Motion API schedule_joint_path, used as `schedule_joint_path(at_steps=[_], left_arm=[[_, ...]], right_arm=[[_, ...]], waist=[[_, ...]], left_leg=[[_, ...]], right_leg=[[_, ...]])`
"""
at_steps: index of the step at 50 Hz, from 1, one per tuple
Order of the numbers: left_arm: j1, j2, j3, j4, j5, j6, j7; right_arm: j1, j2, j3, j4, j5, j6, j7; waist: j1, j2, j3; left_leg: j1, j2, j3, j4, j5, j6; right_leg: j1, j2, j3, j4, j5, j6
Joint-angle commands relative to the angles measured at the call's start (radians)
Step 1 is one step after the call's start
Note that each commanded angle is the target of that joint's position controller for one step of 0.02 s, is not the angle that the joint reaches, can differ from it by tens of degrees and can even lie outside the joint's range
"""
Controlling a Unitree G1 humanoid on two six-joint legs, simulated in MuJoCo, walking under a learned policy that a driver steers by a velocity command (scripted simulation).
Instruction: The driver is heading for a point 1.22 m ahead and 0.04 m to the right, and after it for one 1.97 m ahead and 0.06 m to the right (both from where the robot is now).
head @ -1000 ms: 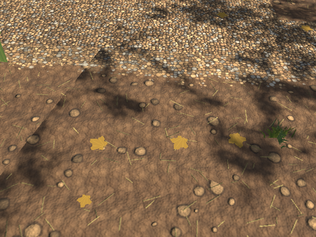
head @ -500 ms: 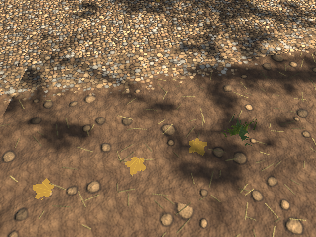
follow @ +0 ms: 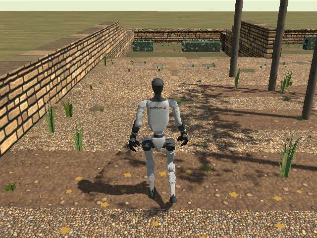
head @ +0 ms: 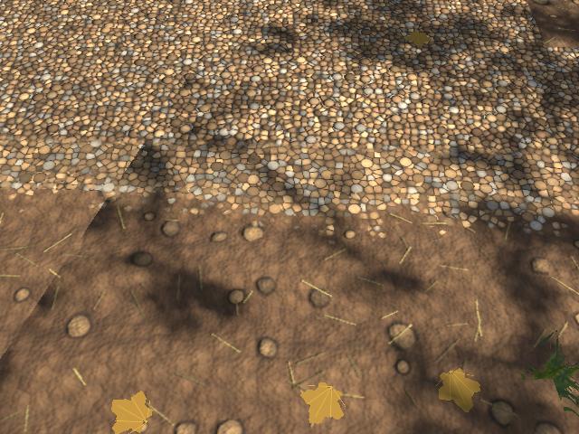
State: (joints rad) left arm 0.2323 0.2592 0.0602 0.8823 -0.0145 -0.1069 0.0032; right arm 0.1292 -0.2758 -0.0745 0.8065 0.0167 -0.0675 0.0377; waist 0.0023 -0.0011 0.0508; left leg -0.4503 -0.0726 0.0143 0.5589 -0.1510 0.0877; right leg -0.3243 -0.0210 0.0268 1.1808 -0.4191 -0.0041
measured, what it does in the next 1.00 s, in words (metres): walks ahead: right foot, then left foot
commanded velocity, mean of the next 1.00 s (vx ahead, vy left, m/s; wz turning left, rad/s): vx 0.50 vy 0.00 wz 0.12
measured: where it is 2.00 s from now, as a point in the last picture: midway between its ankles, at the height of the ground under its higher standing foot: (305, 195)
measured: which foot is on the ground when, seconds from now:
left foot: down 0.00-0.46, up 0.48-0.92, down 0.94-1.00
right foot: up 0.00-0.42, down 0.44-0.96, up 0.98-1.00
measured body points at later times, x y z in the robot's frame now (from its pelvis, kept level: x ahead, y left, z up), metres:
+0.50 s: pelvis +0.29 -0.03 +0.00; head +0.33 -0.03 +0.45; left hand +0.49 +0.23 -0.08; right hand +0.33 -0.31 -0.13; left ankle +0.11 +0.07 -0.67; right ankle +0.40 -0.12 -0.73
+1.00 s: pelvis +0.56 +0.04 +0.00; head +0.60 +0.05 +0.45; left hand +0.53 +0.32 -0.14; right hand +0.81 -0.17 -0.08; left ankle +0.65 +0.15 -0.73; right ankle +0.41 -0.11 -0.68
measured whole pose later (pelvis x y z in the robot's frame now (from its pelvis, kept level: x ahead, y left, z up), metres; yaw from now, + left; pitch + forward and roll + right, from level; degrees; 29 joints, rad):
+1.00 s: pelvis +0.56 +0.04 +0.00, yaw +6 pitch +3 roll -1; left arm 0.36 0.29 0.05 0.92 -0.02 -0.06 0.00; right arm 0.03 -0.26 -0.04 0.71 0.00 -0.09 0.03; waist 0.07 -0.01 0.02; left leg -0.49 0.00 0.04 0.55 -0.12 0.03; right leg -0.15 0.00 0.03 0.79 -0.49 -0.02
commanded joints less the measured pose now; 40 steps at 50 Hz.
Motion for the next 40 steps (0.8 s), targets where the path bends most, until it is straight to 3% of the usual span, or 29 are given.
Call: schedule_joint_path(at_steps=[1, 3, 6, 9, 12, 17, 19, 20, 21, 22, 23, 24, 25, 26, 27, 28, 29, 32, 37, 40], left_arm=[[-0.070, 0.134, 0.033, -0.110, 0.016, -0.035, 0.010], [-0.035, 0.111, 0.034, -0.109, 0.020, -0.007, 0.014], [-0.093, 0.082, 0.028, -0.129, 0.027, 0.012, 0.020], [-0.185, 0.063, 0.020, -0.152, 0.024, 0.008, 0.012], [-0.273, 0.057, 0.012, -0.174, 0.013, 0.000, -0.003], [-0.378, 0.075, 0.006, -0.224, 0.008, -0.018, -0.034], [-0.348, 0.086, 0.007, -0.223, 0.006, -0.025, -0.041], [-0.294, 0.103, 0.014, -0.211, 0.007, -0.027, -0.041], [-0.181, 0.130, 0.029, -0.178, 0.009, -0.030, -0.037], [-0.005, 0.176, 0.045, -0.139, 0.020, -0.030, -0.031], [0.158, 0.261, 0.067, -0.116, 0.034, -0.026, -0.022], [0.194, 0.223, 0.059, -0.084, 0.008, -0.012, -0.025], [0.137, 0.156, 0.038, -0.097, -0.010, -0.003, -0.022], [0.064, 0.130, 0.028, -0.113, -0.002, 0.006, -0.018], [0.005, 0.116, 0.020, -0.117, 0.009, 0.009, -0.021], [-0.026, 0.096, 0.011, -0.123, 0.018, 0.005, -0.024], [-0.037, 0.097, 0.009, -0.122, 0.024, 0.004, -0.027], [-0.029, 0.124, 0.017, -0.102, 0.012, -0.005, -0.026], [0.037, 0.163, 0.026, -0.067, -0.001, 0.006, -0.012], [0.106, 0.175, 0.028, -0.036, -0.010, 0.014, -0.011]], right_arm=[[0.077, -0.110, -0.024, -0.057, -0.009, -0.009, -0.013], [0.059, -0.098, -0.018, -0.069, -0.013, -0.013, -0.018], [0.110, -0.127, -0.023, -0.051, -0.008, -0.022, -0.033], [0.155, -0.129, -0.021, -0.031, -0.003, -0.021, -0.042], [0.200, -0.134, -0.020, -0.010, 0.000, -0.020, -0.045], [0.283, -0.140, -0.021, 0.028, -0.002, 0.001, -0.052], [0.283, -0.150, -0.025, 0.031, -0.004, 0.012, -0.058], [0.265, -0.159, -0.027, 0.025, -0.004, 0.015, -0.058], [0.239, -0.159, -0.025, 0.017, -0.003, 0.017, -0.057], [0.203, -0.139, -0.014, -0.005, -0.010, 0.013, -0.054], [0.266, -0.073, 0.007, -0.025, -0.018, -0.002, -0.048], [0.334, -0.054, 0.018, -0.006, -0.002, -0.018, -0.042], [0.256, -0.144, -0.001, -0.021, 0.013, -0.030, -0.036], [0.163, -0.149, -0.003, -0.048, 0.021, -0.034, -0.033], [0.115, -0.132, -0.002, -0.061, 0.009, -0.034, -0.034], [0.111, -0.127, -0.009, -0.062, -0.006, -0.028, -0.037], [0.140, -0.104, -0.007, -0.059, -0.009, -0.020, -0.038], [0.133, -0.068, 0.003, -0.069, -0.011, -0.007, -0.043], [-0.036, -0.035, 0.020, -0.113, -0.013, -0.015, -0.034], [-0.129, -0.040, 0.022, -0.143, -0.002, -0.019, -0.022]], waist=[[-0.021, 0.006, -0.140], [0.015, 0.043, -0.125], [0.000, 0.054, -0.091], [-0.038, 0.065, -0.075], [-0.080, 0.075, -0.043], [-0.114, 0.065, -0.003], [-0.089, 0.083, -0.018], [-0.055, 0.098, -0.050], [0.008, 0.100, -0.121], [0.093, 0.084, -0.249], [0.114, -0.089, -0.407], [0.100, -0.294, -0.486], [0.116, -0.171, -0.333], [0.100, -0.092, -0.207], [0.065, -0.027, -0.111], [0.036, -0.032, -0.077], [0.008, -0.049, -0.066], [-0.013, -0.073, -0.056], [0.036, -0.053, -0.043], [0.074, -0.057, -0.024]], left_leg=[[0.386, 0.273, -0.425, -0.297, 0.097, 0.200], [0.281, 0.250, -0.367, -0.335, 0.167, 0.201], [0.234, 0.225, -0.273, -0.366, 0.264, 0.185], [0.239, 0.183, -0.206, -0.365, 0.253, 0.134], [0.267, 0.193, -0.213, -0.373, 0.154, 0.115], [0.497, 0.277, -0.283, -0.276, 0.263, 0.124], [0.538, 0.290, -0.289, -0.225, 0.392, 0.110], [0.531, 0.276, -0.275, -0.173, 0.546, 0.098], [0.503, 0.238, -0.242, -0.068, 0.703, 0.080], [0.368, 0.195, -0.209, 0.128, 0.667, 0.050], [0.030, 0.060, -0.134, 0.483, 0.285, -0.018], [-0.206, -0.024, -0.139, 0.721, -0.410, -0.054], [-0.318, 0.046, -0.179, 0.790, -0.389, -0.048], [-0.337, 0.099, -0.140, 0.769, -0.299, -0.046], [-0.314, 0.138, -0.108, 0.690, -0.232, -0.049], [-0.268, 0.168, -0.104, 0.626, -0.189, -0.054], [-0.222, 0.180, -0.099, 0.601, -0.168, -0.059], [-0.207, 0.204, -0.074, 0.469, -0.114, -0.090], [-0.148, 0.175, -0.033, 0.136, 0.192, -0.097], [-0.139, 0.151, -0.026, 0.032, 0.245, -0.091]], right_leg=[[-0.363, -0.086, 0.060, 0.001, 0.101, -0.010], [-0.295, -0.102, 0.047, -0.076, 0.127, 0.008], [-0.318, -0.098, 0.023, -0.240, 0.275, 0.037], [-0.287, -0.072, 0.014, -0.451, 0.481, 0.036], [-0.257, -0.046, 0.004, -0.590, 0.590, 0.024], [-0.376, -0.026, 0.001, -0.686, 0.454, -0.015], [-0.319, -0.005, -0.017, -0.714, 0.373, -0.040], [-0.220, 0.022, -0.039, -0.727, 0.342, -0.058], [-0.042, 0.048, -0.063, -0.753, 0.379, -0.087], [0.246, -0.037, 0.018, -0.703, 0.448, -0.148], [0.649, -0.260, 0.340, -0.684, 0.454, -0.275], [0.788, -0.397, 0.666, -0.800, 0.326, -0.378], [0.683, -0.359, 0.609, -0.842, 0.166, -0.328], [0.531, -0.316, 0.471, -0.873, 0.153, -0.281], [0.375, -0.269, 0.386, -0.918, 0.210, -0.257], [0.282, -0.238, 0.333, -0.947, 0.281, -0.243], [0.219, -0.220, 0.299, -0.978, 0.322, -0.245], [0.149, -0.200, 0.197, -1.027, 0.455, -0.258], [0.139, -0.136, 0.055, -1.040, 0.522, -0.202], [0.206, -0.161, 0.064, -1.022, 0.472, -0.196]])
Next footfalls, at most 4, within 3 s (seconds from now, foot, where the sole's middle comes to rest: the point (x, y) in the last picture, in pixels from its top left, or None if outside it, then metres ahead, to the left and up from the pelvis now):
0.44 right None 0.44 -0.12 -0.76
0.94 left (234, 325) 0.69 0.16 -0.76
1.50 right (331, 232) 0.97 -0.09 -0.76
2.00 left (288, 145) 1.31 0.03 -0.76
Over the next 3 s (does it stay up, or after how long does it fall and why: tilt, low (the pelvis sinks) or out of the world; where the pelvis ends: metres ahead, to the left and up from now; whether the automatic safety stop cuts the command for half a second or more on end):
stays up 1.20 -0.05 0.01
